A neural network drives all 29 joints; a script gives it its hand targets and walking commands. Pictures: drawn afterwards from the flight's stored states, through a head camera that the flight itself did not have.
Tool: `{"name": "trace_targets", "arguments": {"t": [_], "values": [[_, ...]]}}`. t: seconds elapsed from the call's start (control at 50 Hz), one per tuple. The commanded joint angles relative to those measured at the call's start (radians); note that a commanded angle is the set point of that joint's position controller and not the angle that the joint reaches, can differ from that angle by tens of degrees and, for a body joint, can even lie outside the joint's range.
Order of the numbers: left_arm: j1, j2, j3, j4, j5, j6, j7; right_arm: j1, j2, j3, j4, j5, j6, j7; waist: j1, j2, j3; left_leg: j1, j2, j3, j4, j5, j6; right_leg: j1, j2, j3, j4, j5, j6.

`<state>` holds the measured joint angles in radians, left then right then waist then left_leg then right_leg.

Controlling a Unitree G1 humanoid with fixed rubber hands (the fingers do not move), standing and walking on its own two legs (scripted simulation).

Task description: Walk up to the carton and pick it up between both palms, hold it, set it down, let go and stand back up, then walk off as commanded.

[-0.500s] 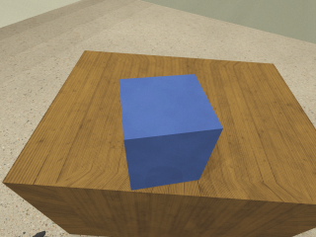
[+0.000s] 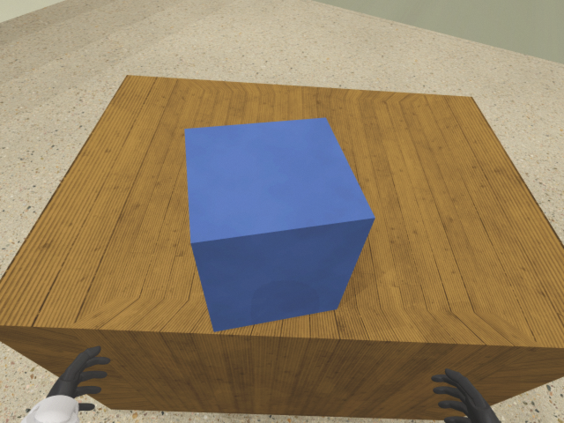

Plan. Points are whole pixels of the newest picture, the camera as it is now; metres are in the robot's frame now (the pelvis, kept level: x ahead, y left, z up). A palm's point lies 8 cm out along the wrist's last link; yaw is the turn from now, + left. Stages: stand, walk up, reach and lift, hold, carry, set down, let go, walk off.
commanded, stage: reach and lift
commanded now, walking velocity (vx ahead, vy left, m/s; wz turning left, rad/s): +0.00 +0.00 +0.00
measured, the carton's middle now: (268, 227) +0.40 +0.04 +0.04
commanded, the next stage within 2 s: none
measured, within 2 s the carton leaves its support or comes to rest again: neither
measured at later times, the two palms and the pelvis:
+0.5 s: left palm (63, 422) +0.15 +0.28 -0.04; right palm out of the picture +0.14 -0.27 -0.03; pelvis -0.01 -0.01 +0.02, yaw +0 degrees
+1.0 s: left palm (96, 380) +0.19 +0.24 +0.00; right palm (500, 397) +0.18 -0.27 +0.00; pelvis +0.00 -0.01 +0.02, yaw +1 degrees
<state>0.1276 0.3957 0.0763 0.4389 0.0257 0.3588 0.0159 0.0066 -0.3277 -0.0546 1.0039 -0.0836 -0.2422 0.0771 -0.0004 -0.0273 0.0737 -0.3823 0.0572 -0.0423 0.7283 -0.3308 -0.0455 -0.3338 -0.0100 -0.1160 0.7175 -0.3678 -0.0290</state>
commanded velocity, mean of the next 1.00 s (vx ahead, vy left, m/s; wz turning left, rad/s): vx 0.00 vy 0.00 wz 0.00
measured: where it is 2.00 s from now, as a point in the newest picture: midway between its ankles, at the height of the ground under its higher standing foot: outside the picture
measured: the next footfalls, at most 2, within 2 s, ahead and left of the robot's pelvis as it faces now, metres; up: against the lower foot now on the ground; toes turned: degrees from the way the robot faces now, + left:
none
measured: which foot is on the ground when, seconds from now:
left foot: down 0.00-1.00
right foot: down 0.00-1.00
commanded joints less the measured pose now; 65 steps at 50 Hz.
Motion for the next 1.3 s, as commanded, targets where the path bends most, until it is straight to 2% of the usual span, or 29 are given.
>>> {"name": "trace_targets", "arguments": {"t": [0.0,0.06,0.12,0.16,0.28,0.32,0.34,0.36,0.38,0.46,0.48,0.52,0.54,0.56,0.58,0.64,0.72,0.74,0.76,0.8,0.82,0.88,0.96,1.02,1.04,1.1,1.18,1.22,1.28], "values": [[0.044,0.1,0.106,-0.144,0.037,-0.019,0.017,0.041,-0.186,-0.089,-0.146,0.081,-0.041,-0.016,0.04,-0.031,-0.231,0.23,-0.077,0.073,-0.192,0.379,0.022,0.239,0.009,0.052,-0.242,0.431,0.029],[0.058,0.106,0.13,-0.103,0.027,-0.057,0.003,0.051,-0.157,-0.045,-0.195,0.098,-0.046,-0.029,0.063,-0.081,-0.204,0.194,-0.092,0.074,-0.222,0.357,0.038,0.288,-0.005,0.079,-0.268,0.511,0.047],[0.044,0.094,0.137,-0.11,0.009,-0.094,0.004,0.051,-0.142,-0.023,-0.26,0.109,-0.054,-0.025,0.081,-0.08,-0.214,0.184,-0.098,0.075,-0.255,0.332,0.043,0.303,-0.009,0.095,-0.291,0.502,0.05],[0.064,0.095,0.147,-0.098,0.002,-0.118,0.006,0.081,-0.126,-0.015,-0.294,0.109,-0.054,-0.022,0.077,-0.088,-0.206,0.182,-0.101,0.083,-0.281,0.287,0.051,0.3,-0.015,0.104,-0.315,0.455,0.056],[0.101,0.07,0.138,-0.133,-0.036,-0.174,0.027,0.138,-0.117,-0.016,-0.388,0.12,-0.049,-0.006,0.082,-0.053,-0.202,0.194,-0.103,0.094,-0.335,0.239,0.057,0.27,-0.015,0.102,-0.361,0.284,0.052],[0.094,0.052,0.118,-0.172,-0.052,-0.189,0.038,0.145,-0.114,-0.024,-0.426,0.119,-0.043,0.003,0.073,-0.051,-0.203,0.207,-0.097,0.099,-0.348,0.212,0.056,0.242,-0.01,0.093,-0.374,0.199,0.043],[0.088,0.051,0.118,-0.193,-0.061,-0.203,0.045,0.147,-0.108,-0.02,-0.455,0.126,-0.043,0.007,0.081,-0.05,-0.211,0.203,-0.1,0.104,-0.35,0.208,0.059,0.251,-0.015,0.101,-0.38,0.182,0.042],[0.088,0.045,0.102,-0.201,-0.068,-0.206,0.051,0.142,-0.118,-0.034,-0.461,0.123,-0.036,0.012,0.063,-0.055,-0.189,0.215,-0.091,0.103,-0.359,0.188,0.054,0.214,-0.009,0.091,-0.389,0.132,0.037],[0.077,0.033,0.096,-0.221,-0.074,-0.214,0.058,0.151,-0.109,-0.033,-0.477,0.124,-0.03,0.019,0.064,-0.046,-0.174,0.21,-0.091,0.104,-0.37,0.15,0.057,0.209,-0.011,0.096,-0.398,0.074,0.033],[0.052,0.007,0.072,-0.263,-0.088,-0.234,0.083,0.149,-0.095,-0.034,-0.518,0.142,0.005,0.036,0.059,-0.033,-0.143,0.192,-0.082,0.113,-0.396,0.073,0.057,0.178,-0.018,0.099,-0.415,-0.023,0.021],[0.051,0.004,0.062,-0.292,-0.09,-0.24,0.09,0.152,-0.093,-0.035,-0.523,0.153,0.011,0.04,0.066,-0.005,-0.148,0.194,-0.078,0.113,-0.4,0.059,0.053,0.171,-0.019,0.094,-0.414,-0.027,0.02],[0.05,-0.026,0.045,-0.297,-0.094,-0.242,0.102,0.146,-0.101,-0.037,-0.545,0.165,0.027,0.052,0.065,0.003,-0.129,0.198,-0.075,0.108,-0.416,0.018,0.051,0.155,-0.012,0.092,-0.416,-0.049,0.013],[0.039,-0.031,0.051,-0.292,-0.096,-0.244,0.103,0.138,-0.096,-0.027,-0.566,0.17,0.029,0.051,0.069,-0.017,-0.131,0.194,-0.077,0.116,-0.416,0.021,0.058,0.155,-0.014,0.098,-0.419,-0.065,0.016],[0.044,-0.04,0.035,-0.308,-0.099,-0.246,0.11,0.144,-0.094,-0.031,-0.573,0.18,0.036,0.054,0.067,0.007,-0.132,0.19,-0.076,0.115,-0.421,0.014,0.053,0.154,-0.017,0.099,-0.422,-0.06,0.015],[0.044,-0.045,0.046,-0.301,-0.096,-0.247,0.11,0.147,-0.092,-0.026,-0.58,0.185,0.039,0.057,0.072,-0.012,-0.126,0.184,-0.079,0.119,-0.421,0.012,0.058,0.163,-0.019,0.109,-0.425,-0.073,0.014],[0.051,-0.076,0.028,-0.306,-0.1,-0.252,0.117,0.147,-0.103,-0.019,-0.601,0.213,0.044,0.062,0.077,0.005,-0.125,0.205,-0.078,0.113,-0.429,0.03,0.054,0.148,-0.011,0.101,-0.423,-0.037,0.012],[0.06,-0.098,0.017,-0.356,-0.112,-0.287,0.131,0.161,-0.098,-0.007,-0.653,0.245,0.036,0.065,0.082,-0.01,-0.151,0.231,-0.077,0.106,-0.427,0.066,0.048,0.147,-0.005,0.104,-0.422,0.002,0.011],[0.062,-0.099,0.011,-0.373,-0.12,-0.295,0.133,0.157,-0.104,-0.008,-0.66,0.254,0.033,0.065,0.072,-0.008,-0.155,0.251,-0.078,0.105,-0.427,0.077,0.044,0.142,-0.003,0.102,-0.424,0.017,0.012],[0.06,-0.108,0.011,-0.391,-0.119,-0.304,0.14,0.158,-0.099,0.001,-0.66,0.268,0.031,0.067,0.079,0.01,-0.158,0.253,-0.079,0.105,-0.427,0.098,0.04,0.152,-0.003,0.104,-0.423,0.037,0.008],[0.11,-0.127,0.003,-0.389,-0.121,-0.318,0.141,0.187,-0.108,0.013,-0.674,0.279,0.022,0.07,0.077,-0.006,-0.172,0.276,-0.074,0.101,-0.421,0.149,0.036,0.166,0.005,0.1,-0.422,0.075,0.006],[0.12,-0.139,0.0,-0.395,-0.123,-0.324,0.146,0.193,-0.108,0.024,-0.674,0.3,0.017,0.074,0.08,0.016,-0.176,0.291,-0.071,0.097,-0.42,0.183,0.029,0.158,0.009,0.098,-0.419,0.107,0.002],[0.165,-0.166,-0.019,-0.418,-0.118,-0.34,0.146,0.204,-0.117,0.042,-0.684,0.332,-0.002,0.076,0.079,0.029,-0.207,0.342,-0.069,0.087,-0.397,0.298,0.012,0.154,0.025,0.09,-0.419,0.186,-0.005],[0.226,-0.192,-0.016,-0.428,-0.108,-0.369,0.145,0.23,-0.121,0.084,-0.705,0.357,-0.033,0.082,0.082,0.009,-0.225,0.369,-0.07,0.085,-0.376,0.401,0.012,0.179,0.038,0.089,-0.415,0.261,-0.007],[0.244,-0.202,-0.032,-0.491,-0.113,-0.402,0.152,0.235,-0.131,0.107,-0.739,0.38,-0.065,0.089,0.09,0.008,-0.252,0.378,-0.067,0.085,-0.362,0.448,0.007,0.19,0.043,0.09,-0.409,0.294,-0.012],[0.247,-0.212,-0.039,-0.517,-0.112,-0.412,0.156,0.247,-0.128,0.112,-0.734,0.392,-0.073,0.094,0.091,0.03,-0.26,0.38,-0.068,0.083,-0.355,0.463,0.003,0.19,0.046,0.093,-0.403,0.298,-0.015],[0.256,-0.215,-0.037,-0.552,-0.115,-0.44,0.163,0.255,-0.137,0.134,-0.743,0.409,-0.093,0.099,0.091,0.018,-0.247,0.355,-0.071,0.087,-0.349,0.466,0.006,0.197,0.043,0.101,-0.394,0.313,-0.014],[0.238,-0.226,-0.055,-0.557,-0.113,-0.461,0.175,0.242,-0.138,0.145,-0.754,0.429,-0.105,0.106,0.094,0.019,-0.217,0.318,-0.07,0.088,-0.354,0.371,0.013,0.172,0.039,0.111,-0.397,0.224,-0.016],[0.217,-0.23,-0.074,-0.567,-0.13,-0.465,0.18,0.224,-0.153,0.131,-0.76,0.439,-0.109,0.108,0.079,0.005,-0.212,0.304,-0.07,0.087,-0.354,0.325,0.018,0.15,0.039,0.113,-0.399,0.185,-0.016],[0.203,-0.247,-0.089,-0.584,-0.148,-0.471,0.188,0.234,-0.152,0.136,-0.801,0.44,-0.116,0.105,0.088,-0.008,-0.192,0.285,-0.072,0.09,-0.366,0.287,0.026,0.141,0.034,0.117,-0.402,0.149,-0.01]]}}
